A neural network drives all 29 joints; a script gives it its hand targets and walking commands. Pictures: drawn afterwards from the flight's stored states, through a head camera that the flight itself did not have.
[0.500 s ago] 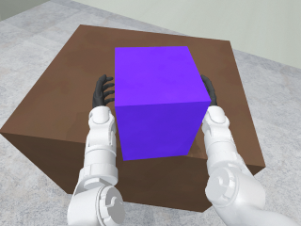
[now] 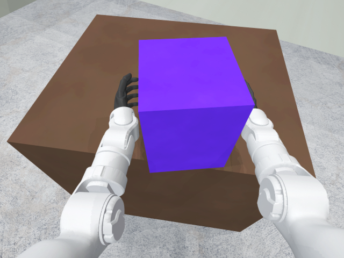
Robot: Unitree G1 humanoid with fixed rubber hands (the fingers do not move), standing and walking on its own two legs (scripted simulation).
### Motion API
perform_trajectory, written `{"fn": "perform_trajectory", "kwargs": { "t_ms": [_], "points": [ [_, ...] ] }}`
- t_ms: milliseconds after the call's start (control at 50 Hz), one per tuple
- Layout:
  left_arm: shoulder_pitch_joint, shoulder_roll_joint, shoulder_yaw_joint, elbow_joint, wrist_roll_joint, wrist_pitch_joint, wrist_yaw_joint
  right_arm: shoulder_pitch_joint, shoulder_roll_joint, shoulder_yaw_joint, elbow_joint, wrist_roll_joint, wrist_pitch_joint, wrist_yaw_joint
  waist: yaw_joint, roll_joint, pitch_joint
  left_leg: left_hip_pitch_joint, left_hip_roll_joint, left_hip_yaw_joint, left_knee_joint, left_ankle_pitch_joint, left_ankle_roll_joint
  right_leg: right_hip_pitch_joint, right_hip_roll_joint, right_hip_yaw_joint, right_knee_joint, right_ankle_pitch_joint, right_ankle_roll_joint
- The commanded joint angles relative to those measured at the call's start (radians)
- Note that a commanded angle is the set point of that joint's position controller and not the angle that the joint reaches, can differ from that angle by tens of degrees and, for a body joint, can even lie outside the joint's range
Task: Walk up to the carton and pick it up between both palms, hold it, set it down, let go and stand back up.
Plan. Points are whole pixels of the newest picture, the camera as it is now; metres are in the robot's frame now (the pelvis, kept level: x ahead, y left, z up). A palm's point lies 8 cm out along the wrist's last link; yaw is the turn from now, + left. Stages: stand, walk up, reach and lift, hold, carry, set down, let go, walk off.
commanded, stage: set down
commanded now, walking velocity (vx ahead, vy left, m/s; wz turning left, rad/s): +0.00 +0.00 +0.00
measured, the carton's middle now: (185, 109) +0.45 +0.04 +0.07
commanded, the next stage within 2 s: none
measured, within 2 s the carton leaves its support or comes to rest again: neither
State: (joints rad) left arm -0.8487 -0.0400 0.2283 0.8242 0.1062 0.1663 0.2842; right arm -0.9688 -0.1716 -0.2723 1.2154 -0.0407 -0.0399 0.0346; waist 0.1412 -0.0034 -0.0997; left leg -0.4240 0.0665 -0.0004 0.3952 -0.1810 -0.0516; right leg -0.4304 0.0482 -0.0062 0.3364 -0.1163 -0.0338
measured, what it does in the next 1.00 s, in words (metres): stands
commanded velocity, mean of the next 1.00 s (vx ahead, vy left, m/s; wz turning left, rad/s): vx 0.00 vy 0.00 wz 0.00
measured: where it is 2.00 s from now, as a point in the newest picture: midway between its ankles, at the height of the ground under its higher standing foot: outside the picture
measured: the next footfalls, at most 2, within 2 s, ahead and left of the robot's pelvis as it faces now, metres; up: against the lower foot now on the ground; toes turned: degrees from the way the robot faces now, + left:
none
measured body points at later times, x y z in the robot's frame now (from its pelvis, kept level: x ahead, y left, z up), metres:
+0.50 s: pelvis -0.01 -0.02 -0.01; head +0.08 -0.03 +0.43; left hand +0.43 +0.20 +0.11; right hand +0.51 -0.17 +0.12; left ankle -0.01 +0.15 -0.74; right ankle +0.02 -0.10 -0.74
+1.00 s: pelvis -0.01 -0.02 +0.00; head +0.05 -0.02 +0.44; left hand +0.43 +0.21 +0.19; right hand +0.51 -0.16 +0.20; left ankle +0.00 +0.15 -0.74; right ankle +0.02 -0.10 -0.74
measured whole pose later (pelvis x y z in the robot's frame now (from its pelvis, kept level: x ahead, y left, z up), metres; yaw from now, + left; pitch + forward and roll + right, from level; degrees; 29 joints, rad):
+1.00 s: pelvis -0.01 -0.02 +0.00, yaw +2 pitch +15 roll -1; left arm -1.05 0.18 0.14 0.62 -0.19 0.57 0.27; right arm -1.20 -0.49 0.09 1.05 0.43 0.30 0.03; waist 0.15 0.00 -0.15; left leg -0.51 0.08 -0.04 0.40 -0.15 -0.08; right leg -0.51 0.06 -0.05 0.36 -0.11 -0.06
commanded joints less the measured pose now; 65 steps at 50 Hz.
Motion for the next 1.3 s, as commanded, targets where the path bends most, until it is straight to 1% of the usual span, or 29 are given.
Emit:
{"fn": "perform_trajectory", "kwargs": {
  "t_ms": [0, 20, 60, 120, 200, 280, 340, 440, 580, 720, 820, 920, 1000, 1080, 1200, 1280],
  "points": [
    [-0.516, 0.016, -0.15, -0.048, -0.14, -0.07, 0.024, -0.658, -0.243, 0.138, -0.178, 0.15, -0.028, -0.022, -0.004, -0.033, -0.769, 0.229, -0.034, 0.077, 0.091, 0.31, -0.037, 0.143, 0.034, -0.044, 0.027, 0.194, -0.013],
    [-0.518, 0.035, -0.143, -0.04, -0.154, -0.077, 0.022, -0.664, -0.269, 0.156, -0.164, 0.17, -0.029, -0.024, 0.003, -0.047, -0.802, 0.212, -0.033, 0.077, 0.105, 0.338, -0.044, 0.161, 0.037, -0.042, 0.041, 0.228, -0.012],
    [-0.523, 0.069, -0.119, -0.039, -0.158, -0.09, 0.01, -0.664, -0.31, 0.184, -0.134, 0.203, -0.035, -0.028, 0.009, -0.068, -0.852, 0.179, -0.033, 0.077, 0.12, 0.391, -0.055, 0.209, 0.038, -0.037, 0.068, 0.315, 0.002],
    [-0.53, 0.122, -0.085, -0.065, -0.149, -0.111, -0.01, -0.657, -0.356, 0.216, -0.101, 0.24, -0.052, -0.023, 0.015, -0.089, -0.895, 0.113, -0.037, 0.082, 0.12, 0.44, -0.064, 0.292, 0.034, -0.028, 0.104, 0.436, 0.025],
    [-0.537, 0.184, -0.052, -0.108, -0.142, -0.14, -0.031, -0.658, -0.392, 0.258, -0.095, 0.293, -0.07, -0.007, 0.027, -0.111, -0.914, -0.001, -0.047, 0.09, 0.087, 0.42, -0.051, 0.409, 0.02, -0.007, 0.141, 0.532, 0.05],
    [-0.56, 0.225, -0.053, -0.185, -0.167, -0.15, -0.032, -0.692, -0.412, 0.307, -0.151, 0.37, -0.077, 0.013, 0.038, -0.117, -0.955, -0.06, -0.054, 0.089, 0.067, 0.391, -0.032, 0.47, 0.012, 0.008, 0.161, 0.572, 0.063],
    [-0.574, 0.243, -0.068, -0.244, -0.209, -0.119, -0.028, -0.722, -0.418, 0.341, -0.221, 0.418, -0.049, 0.022, 0.04, -0.128, -0.976, -0.068, -0.06, 0.078, 0.056, 0.372, -0.015, 0.483, 0.009, 0.014, 0.159, 0.576, 0.068],
    [-0.572, 0.281, -0.061, -0.243, -0.252, -0.031, -0.038, -0.737, -0.418, 0.372, -0.276, 0.451, 0.034, 0.023, 0.047, -0.154, -0.926, -0.083, -0.066, 0.064, 0.023, 0.298, 0.005, 0.484, 0.002, 0.024, 0.142, 0.52, 0.073],
    [-0.597, 0.336, -0.023, -0.251, -0.248, 0.087, -0.051, -0.755, -0.432, 0.357, -0.321, 0.45, 0.131, 0.003, 0.048, -0.165, -0.851, -0.08, -0.07, 0.063, -0.02, 0.23, 0.01, 0.51, -0.007, 0.034, 0.125, 0.476, 0.086],
    [-0.661, 0.369, -0.028, -0.304, -0.253, 0.201, -0.04, -0.785, -0.454, 0.323, -0.338, 0.438, 0.212, -0.015, 0.031, -0.14, -0.804, -0.056, -0.074, 0.06, -0.034, 0.192, 0.002, 0.515, -0.007, 0.031, 0.108, 0.43, 0.088],
    [-0.704, 0.387, -0.055, -0.363, -0.275, 0.279, -0.025, -0.81, -0.482, 0.313, -0.35, 0.45, 0.26, -0.015, 0.013, -0.106, -0.815, -0.034, -0.079, 0.05, -0.022, 0.204, -0.006, 0.509, -0.005, 0.022, 0.106, 0.434, 0.086],
    [-0.728, 0.395, -0.075, -0.42, -0.295, 0.352, -0.011, -0.831, -0.523, 0.312, -0.36, 0.473, 0.297, -0.003, -0.004, -0.075, -0.83, 0.002, -0.081, 0.038, -0.006, 0.245, -0.013, 0.494, 0.001, 0.012, 0.103, 0.448, 0.08],
    [-0.742, 0.399, -0.081, -0.454, -0.308, 0.405, -0.003, -0.849, -0.557, 0.316, -0.363, 0.493, 0.32, 0.014, -0.011, -0.065, -0.83, 0.032, -0.08, 0.03, 0.003, 0.274, -0.013, 0.476, 0.007, 0.005, 0.098, 0.444, 0.075],
    [-0.745, 0.398, -0.081, -0.472, -0.315, 0.449, 0.002, -0.86, -0.584, 0.327, -0.351, 0.509, 0.342, 0.035, -0.012, -0.066, -0.811, 0.059, -0.078, 0.024, 0.006, 0.295, -0.01, 0.46, 0.014, 0.002, 0.092, 0.429, 0.069],
    [-0.644, 0.362, -0.055, -0.492, -0.272, 0.491, -0.019, -0.787, -0.601, 0.362, -0.305, 0.534, 0.348, 0.064, -0.018, -0.069, -0.711, 0.125, -0.075, 0.019, -0.01, 0.336, -0.004, 0.485, 0.021, 0.001, 0.076, 0.437, 0.069],
    [-0.514, 0.324, -0.036, -0.555, -0.227, 0.504, -0.043, -0.678, -0.595, 0.374, -0.318, 0.541, 0.335, 0.075, -0.032, -0.064, -0.628, 0.169, -0.076, 0.018, -0.029, 0.35, -0.002, 0.513, 0.025, 0.001, 0.063, 0.44, 0.069]
  ]
}}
